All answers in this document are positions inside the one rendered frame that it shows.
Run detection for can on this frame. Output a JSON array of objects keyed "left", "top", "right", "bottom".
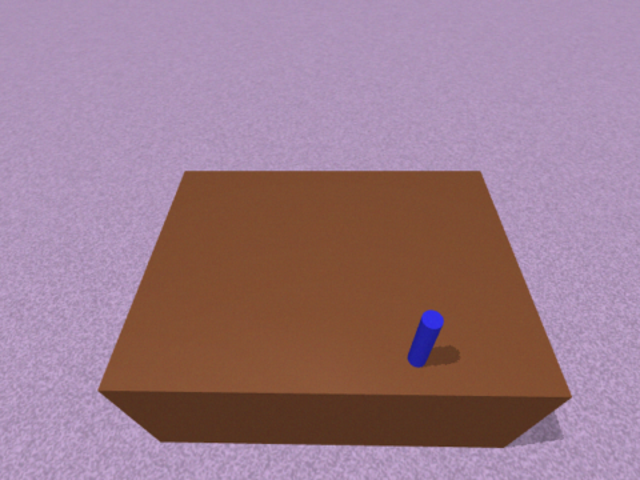
[{"left": 408, "top": 310, "right": 444, "bottom": 367}]

